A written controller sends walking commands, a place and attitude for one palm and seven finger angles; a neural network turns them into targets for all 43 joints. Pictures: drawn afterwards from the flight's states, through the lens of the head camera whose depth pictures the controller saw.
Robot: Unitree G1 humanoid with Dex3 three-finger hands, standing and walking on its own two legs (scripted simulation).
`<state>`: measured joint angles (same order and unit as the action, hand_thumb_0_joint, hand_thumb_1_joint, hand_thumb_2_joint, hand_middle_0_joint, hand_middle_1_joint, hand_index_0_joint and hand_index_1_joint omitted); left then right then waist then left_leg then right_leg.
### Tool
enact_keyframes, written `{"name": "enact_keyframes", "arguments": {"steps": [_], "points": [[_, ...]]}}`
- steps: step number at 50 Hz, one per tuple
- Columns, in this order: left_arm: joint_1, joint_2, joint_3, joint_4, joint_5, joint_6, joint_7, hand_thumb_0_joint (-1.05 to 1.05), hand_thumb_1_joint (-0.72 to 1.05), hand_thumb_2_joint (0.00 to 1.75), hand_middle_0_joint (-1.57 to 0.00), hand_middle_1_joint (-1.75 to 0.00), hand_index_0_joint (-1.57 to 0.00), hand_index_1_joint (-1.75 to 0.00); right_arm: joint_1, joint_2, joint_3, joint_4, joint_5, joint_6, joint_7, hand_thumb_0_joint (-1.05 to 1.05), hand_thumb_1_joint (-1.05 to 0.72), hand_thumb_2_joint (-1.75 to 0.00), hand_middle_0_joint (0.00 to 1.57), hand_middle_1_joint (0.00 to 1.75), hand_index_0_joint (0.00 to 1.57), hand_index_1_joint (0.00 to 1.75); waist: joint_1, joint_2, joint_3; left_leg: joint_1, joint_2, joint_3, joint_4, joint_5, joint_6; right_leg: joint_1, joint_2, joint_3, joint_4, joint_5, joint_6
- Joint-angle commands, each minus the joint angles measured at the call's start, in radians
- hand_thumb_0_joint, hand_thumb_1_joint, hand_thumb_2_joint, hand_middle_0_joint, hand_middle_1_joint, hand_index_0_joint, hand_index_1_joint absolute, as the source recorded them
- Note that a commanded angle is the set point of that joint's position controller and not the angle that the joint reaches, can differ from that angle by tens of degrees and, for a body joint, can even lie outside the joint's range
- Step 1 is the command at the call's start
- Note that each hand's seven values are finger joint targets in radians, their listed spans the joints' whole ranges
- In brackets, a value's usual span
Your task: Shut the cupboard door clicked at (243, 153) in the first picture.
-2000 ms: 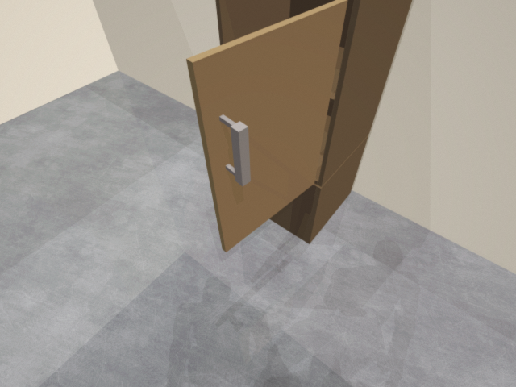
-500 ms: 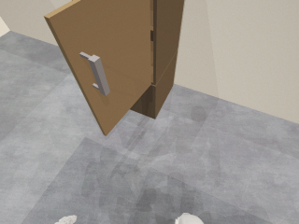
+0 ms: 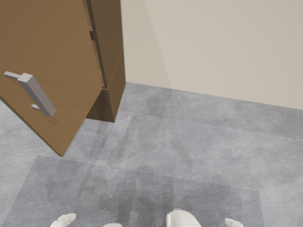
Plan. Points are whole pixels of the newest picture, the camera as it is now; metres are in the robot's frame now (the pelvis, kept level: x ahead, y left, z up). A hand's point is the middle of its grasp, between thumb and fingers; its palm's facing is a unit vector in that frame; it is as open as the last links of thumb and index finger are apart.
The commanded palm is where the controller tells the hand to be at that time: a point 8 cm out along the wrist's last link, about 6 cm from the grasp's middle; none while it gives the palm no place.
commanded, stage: walk to a spot facing it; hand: left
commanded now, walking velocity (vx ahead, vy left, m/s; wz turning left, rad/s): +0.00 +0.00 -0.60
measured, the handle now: (31, 95) +0.40 +0.36 +0.05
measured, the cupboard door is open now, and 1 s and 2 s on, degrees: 82 82 82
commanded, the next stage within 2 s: turn to face it in 1.66 s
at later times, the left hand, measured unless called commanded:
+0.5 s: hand (104, 201) +0.19 +0.15 -0.18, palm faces -0.32 -0.93 -0.19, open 7.3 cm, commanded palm none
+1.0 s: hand (180, 141) +0.41 -0.08 -0.17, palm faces -0.63 -0.75 -0.21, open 7.3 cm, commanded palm none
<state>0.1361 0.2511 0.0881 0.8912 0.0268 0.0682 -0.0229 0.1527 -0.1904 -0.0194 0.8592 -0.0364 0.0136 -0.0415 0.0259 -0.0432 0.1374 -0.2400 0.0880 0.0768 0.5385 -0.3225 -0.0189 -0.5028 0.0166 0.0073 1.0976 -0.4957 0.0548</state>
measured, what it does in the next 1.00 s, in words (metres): walks ahead, turning right: right foot, then left foot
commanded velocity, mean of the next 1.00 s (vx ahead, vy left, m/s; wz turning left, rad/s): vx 0.23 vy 0.00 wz -0.57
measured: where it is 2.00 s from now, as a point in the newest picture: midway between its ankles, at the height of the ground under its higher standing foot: (218, 169)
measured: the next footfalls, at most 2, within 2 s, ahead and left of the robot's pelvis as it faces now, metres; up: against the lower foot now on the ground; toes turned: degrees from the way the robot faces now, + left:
right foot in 0.16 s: +0.04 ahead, -0.15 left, +0.00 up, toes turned -11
left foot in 0.48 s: +0.12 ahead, +0.10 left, +0.00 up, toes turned -15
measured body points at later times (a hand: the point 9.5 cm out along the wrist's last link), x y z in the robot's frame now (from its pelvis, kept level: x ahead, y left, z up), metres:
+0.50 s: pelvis +0.06 -0.01 -0.01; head +0.11 -0.01 +0.44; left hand +0.21 +0.20 -0.16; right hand +0.04 -0.28 -0.14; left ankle +0.08 +0.11 -0.74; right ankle +0.00 -0.14 -0.73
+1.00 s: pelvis +0.18 -0.14 -0.02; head +0.24 -0.19 +0.43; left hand +0.45 -0.04 -0.15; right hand -0.01 -0.29 -0.17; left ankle +0.18 +0.05 -0.63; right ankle +0.18 -0.21 -0.74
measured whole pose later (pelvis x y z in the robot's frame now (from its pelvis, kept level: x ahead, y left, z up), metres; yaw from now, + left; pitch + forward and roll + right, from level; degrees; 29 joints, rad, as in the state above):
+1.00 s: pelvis +0.18 -0.14 -0.02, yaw -36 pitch +0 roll +0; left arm 0.07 0.21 0.05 0.88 0.01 -0.04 -0.02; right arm 0.37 -0.18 -0.04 1.04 -0.02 0.02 -0.01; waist -0.07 0.00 0.16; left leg -0.38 0.16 0.06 1.27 -0.41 -0.06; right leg -0.37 0.03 -0.11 0.65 -0.29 -0.10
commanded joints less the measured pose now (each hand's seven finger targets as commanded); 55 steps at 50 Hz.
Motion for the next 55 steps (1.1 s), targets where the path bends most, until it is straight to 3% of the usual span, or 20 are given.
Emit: {"name": "enact_keyframes", "arguments": {"steps": [1, 6, 7, 8, 9, 14, 19, 22, 24, 25, 27, 30, 39, 41, 43, 44, 45, 46, 50, 55], "points": [[-0.047, 0.035, 0.000, -0.105, -0.007, -0.027, -0.017, 0.00, 0.90, 0.90, -0.20, -0.30, -0.20, -0.30, 0.091, -0.210, -0.065, -0.044, 0.002, -0.016, -0.008, 0.00, -0.90, -0.90, 0.20, 0.30, 0.20, 0.30, -0.059, 0.272, -0.173, 0.201, 0.218, -0.024, -0.102, 0.691, 0.123, 0.011, -0.035, -0.069, -0.201, 0.043, -0.005], [0.047, 0.074, 0.004, -0.080, -0.006, -0.047, -0.014, 0.00, 0.90, 0.90, -0.20, -0.30, -0.20, -0.30, 0.091, -0.246, -0.081, -0.034, 0.013, -0.004, 0.008, 0.00, -0.90, -0.90, 0.20, 0.30, 0.20, 0.30, -0.007, 0.228, -0.204, 0.104, 0.211, 0.039, 0.066, 0.576, 0.048, 0.313, 0.001, -0.127, -0.593, 0.291, -0.055], [0.128, 0.142, 0.020, -0.056, 0.000, -0.056, -0.005, 0.00, 0.90, 0.90, -0.20, -0.30, -0.20, -0.30, 0.083, -0.215, -0.078, -0.048, 0.025, -0.003, 0.014, 0.00, -0.90, -0.90, 0.20, 0.30, 0.20, 0.30, 0.034, 0.066, -0.245, -0.059, 0.160, 0.088, 0.237, 0.404, -0.002, 0.524, -0.111, 0.005, -0.662, 0.547, -0.098], [0.201, 0.270, 0.050, -0.036, 0.006, -0.063, 0.014, 0.00, 0.90, 0.90, -0.20, -0.30, -0.20, -0.30, 0.034, -0.130, -0.055, -0.097, 0.034, -0.001, 0.019, 0.00, -0.90, -0.90, 0.20, 0.30, 0.20, 0.30, 0.073, -0.281, -0.253, -0.350, -0.010, 0.124, 0.512, -0.286, -0.060, 0.644, -0.405, 0.401, -0.705, 0.941, -0.232], [0.231, 0.282, 0.042, -0.027, -0.011, -0.058, 0.027, 0.00, 0.90, 0.90, -0.20, -0.30, -0.20, -0.30, 0.001, -0.163, -0.051, -0.102, 0.033, 0.015, 0.008, 0.00, -0.90, -0.90, 0.20, 0.30, 0.20, 0.30, 0.092, -0.213, -0.239, -0.358, 0.005, -0.057, 0.622, -0.356, -0.051, 0.544, -0.442, 0.408, -0.712, 0.895, -0.307], [0.041, 0.175, 0.020, -0.080, -0.003, -0.051, 0.044, 0.00, 0.90, 0.90, -0.20, -0.30, -0.20, -0.30, 0.028, -0.126, -0.050, -0.042, 0.027, 0.025, 0.017, 0.00, -0.90, -0.90, 0.20, 0.30, 0.20, 0.30, -0.017, -0.102, -0.202, -0.265, 0.004, -0.061, 0.554, -0.134, -0.065, 0.369, -0.252, 0.253, -0.706, 0.646, -0.243], [0.026, 0.196, 0.029, -0.074, 0.005, -0.053, 0.022, 0.00, 0.90, 0.90, -0.20, -0.30, -0.20, -0.30, 0.046, -0.122, -0.051, -0.048, 0.022, 0.004, 0.031, 0.00, -0.90, -0.90, 0.20, 0.30, 0.20, 0.30, -0.018, -0.124, -0.142, -0.129, -0.046, -0.014, 0.258, -0.131, -0.050, 0.240, -0.215, 0.340, -0.791, 0.116, -0.246], [-0.033, 0.158, 0.025, -0.082, -0.004, -0.055, 0.009, 0.00, 0.90, 0.90, -0.20, -0.30, -0.20, -0.30, 0.199, -0.137, -0.052, 0.000, 0.019, -0.028, 0.024, 0.00, -0.90, -0.90, 0.20, 0.30, 0.20, 0.30, -0.101, -0.065, -0.143, 0.188, -0.062, 0.003, -0.064, -0.017, -0.031, 0.023, -0.128, 0.302, -0.697, -0.072, -0.179], [-0.086, 0.029, -0.002, -0.151, -0.013, -0.057, -0.007, 0.00, 0.90, 0.90, -0.20, -0.30, -0.20, -0.30, 0.375, -0.313, -0.081, 0.034, -0.011, -0.049, 0.003, 0.00, -0.90, -0.90, 0.20, 0.30, 0.20, 0.30, -0.171, 0.437, -0.126, 0.330, 0.419, -0.612, -0.379, -0.358, 0.139, -0.306, 0.069, 0.000, -0.147, -0.184, -0.057], [-0.156, 0.073, 0.004, -0.174, 0.001, -0.075, -0.021, 0.00, 0.90, 0.90, -0.20, -0.30, -0.20, -0.30, 0.350, -0.303, -0.075, 0.024, -0.004, -0.053, 0.001, 0.00, -0.90, -0.90, 0.20, 0.30, 0.20, 0.30, -0.160, 0.231, -0.075, 0.249, 0.481, -0.645, -0.388, -0.302, 0.217, -0.326, -0.049, 0.061, -0.036, -0.093, -0.066], [-0.117, 0.042, 0.010, -0.116, 0.014, -0.077, -0.032, 0.00, 0.90, 0.90, -0.20, -0.30, -0.20, -0.30, 0.258, -0.211, -0.049, 0.008, -0.006, -0.063, 0.010, 0.00, -0.90, -0.90, 0.20, 0.30, 0.20, 0.30, -0.086, 0.188, -0.053, 0.183, 0.328, -0.384, -0.335, -0.020, 0.138, -0.280, -0.076, 0.032, 0.115, 0.091, -0.051], [-0.096, -0.014, -0.010, -0.087, 0.004, -0.069, -0.044, 0.00, 0.90, 0.90, -0.20, -0.30, -0.20, -0.30, 0.297, -0.139, -0.025, 0.039, 0.004, -0.079, 0.000, 0.00, -0.90, -0.90, 0.20, 0.30, 0.20, 0.30, -0.078, 0.213, -0.098, 0.300, 0.222, -0.071, -0.232, 0.501, 0.076, -0.286, -0.075, -0.033, 0.124, 0.189, -0.036], [-0.230, -0.027, -0.025, -0.109, 0.000, -0.065, -0.050, 0.00, 0.90, 0.90, -0.20, -0.30, -0.20, -0.30, 0.381, -0.154, -0.031, 0.110, -0.003, -0.075, 0.005, 0.00, -0.90, -0.90, 0.20, 0.30, 0.20, 0.30, -0.091, 0.217, -0.037, 0.251, 0.254, 0.132, -0.228, 0.635, 0.089, -0.070, -0.043, -0.153, -0.336, 0.233, -0.087], [-0.138, 0.002, -0.015, -0.085, -0.001, -0.073, -0.043, 0.00, 0.90, 0.90, -0.20, -0.30, -0.20, -0.30, 0.358, -0.179, -0.038, 0.114, 0.003, -0.073, 0.007, 0.00, -0.90, -0.90, 0.20, 0.30, 0.20, 0.30, -0.043, 0.227, -0.100, 0.260, 0.269, 0.161, -0.099, 0.888, 0.080, 0.092, 0.006, -0.184, -0.390, 0.198, -0.124], [0.177, 0.076, 0.016, 0.006, 0.000, -0.094, -0.028, 0.00, 0.90, 0.90, -0.20, -0.30, -0.20, -0.30, 0.266, -0.204, -0.043, 0.084, 0.021, -0.073, 0.015, 0.00, -0.90, -0.90, 0.20, 0.30, 0.20, 0.30, 0.119, 0.155, -0.243, 0.068, 0.209, 0.209, 0.261, 0.874, 0.020, 0.558, 0.024, -0.168, -0.517, 0.280, -0.171], [0.321, 0.203, 0.049, 0.039, 0.001, -0.103, -0.011, 0.00, 0.90, 0.90, -0.20, -0.30, -0.20, -0.30, 0.266, -0.135, -0.031, 0.050, 0.044, -0.074, 0.027, 0.00, -0.90, -0.90, 0.20, 0.30, 0.20, 0.30, 0.169, -0.085, -0.362, -0.256, 0.088, 0.207, 0.603, 0.199, -0.027, 0.860, -0.254, 0.211, -0.608, 0.255, -0.269], [0.346, 0.273, 0.057, 0.053, -0.025, -0.099, 0.004, 0.00, 0.90, 0.90, -0.20, -0.30, -0.20, -0.30, 0.197, -0.103, -0.033, 0.004, 0.047, -0.069, 0.023, 0.00, -0.90, -0.90, 0.20, 0.30, 0.20, 0.30, 0.150, -0.171, -0.356, -0.458, -0.016, 0.081, 0.894, -0.311, -0.044, 0.844, -0.458, 0.603, -0.758, 0.435, -0.352], [0.268, 0.254, 0.050, 0.030, -0.026, -0.097, 0.016, 0.00, 0.90, 0.90, -0.20, -0.30, -0.20, -0.30, 0.157, -0.121, -0.044, 0.008, 0.036, -0.067, 0.022, 0.00, -0.90, -0.90, 0.20, 0.30, 0.20, 0.30, 0.120, -0.115, -0.261, -0.496, 0.039, -0.069, 0.934, -0.192, -0.026, 0.672, -0.437, 0.531, -0.798, 0.323, -0.336], [0.026, 0.098, 0.002, -0.020, -0.005, -0.117, 0.025, 0.00, 0.90, 0.90, -0.20, -0.30, -0.20, -0.30, 0.209, -0.073, -0.044, 0.066, 0.009, -0.031, 0.031, 0.00, -0.90, -0.90, 0.20, 0.30, 0.20, 0.30, -0.060, -0.035, -0.122, -0.298, 0.095, -0.066, 0.671, 0.008, -0.045, 0.238, -0.262, 0.217, -0.881, 0.268, -0.245], [0.121, 0.072, 0.012, 0.033, -0.006, -0.143, 0.013, 0.00, 0.90, 0.90, -0.20, -0.30, -0.20, -0.30, 0.128, -0.065, -0.051, 0.040, 0.006, -0.029, 0.043, 0.00, -0.90, -0.90, 0.20, 0.30, 0.20, 0.30, -0.048, -0.046, -0.147, -0.364, 0.054, -0.058, 0.475, 0.111, -0.057, 0.347, -0.197, 0.188, -0.874, 0.391, -0.243]]}}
